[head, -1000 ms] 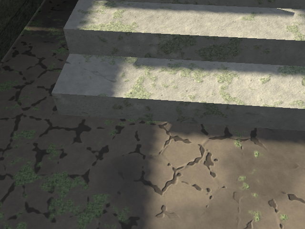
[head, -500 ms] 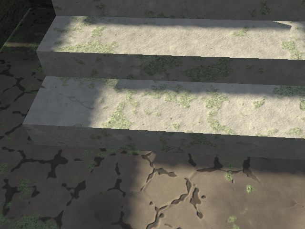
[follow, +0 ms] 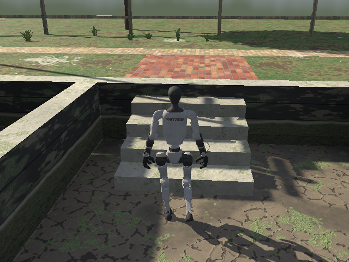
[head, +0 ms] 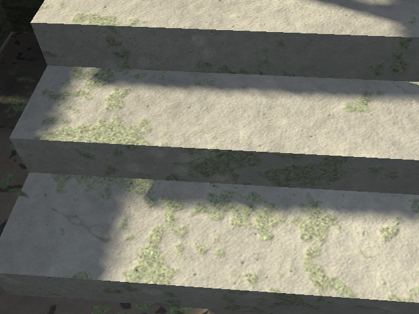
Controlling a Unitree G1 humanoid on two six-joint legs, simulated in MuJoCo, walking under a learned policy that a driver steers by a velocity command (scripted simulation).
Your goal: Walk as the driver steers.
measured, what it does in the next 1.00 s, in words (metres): climbs: right foot, then left foot 0.17 m higher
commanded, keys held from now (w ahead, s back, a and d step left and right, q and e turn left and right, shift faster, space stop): w+shift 1.00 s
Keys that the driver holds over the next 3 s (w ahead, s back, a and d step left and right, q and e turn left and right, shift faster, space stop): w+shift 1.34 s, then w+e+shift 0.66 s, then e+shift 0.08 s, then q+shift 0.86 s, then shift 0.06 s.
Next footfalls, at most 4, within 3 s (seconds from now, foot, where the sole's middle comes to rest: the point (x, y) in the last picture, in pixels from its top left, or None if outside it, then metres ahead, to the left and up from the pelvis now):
0.30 right None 0.36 -0.13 -0.77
0.60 left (191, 220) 0.70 0.08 -0.59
1.00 right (233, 107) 1.01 -0.05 -0.42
1.36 left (178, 0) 1.37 0.13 -0.25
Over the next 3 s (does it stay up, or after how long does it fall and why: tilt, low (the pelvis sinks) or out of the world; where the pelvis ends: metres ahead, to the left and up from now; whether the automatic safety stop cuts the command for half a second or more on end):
stays up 2.13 -0.09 0.86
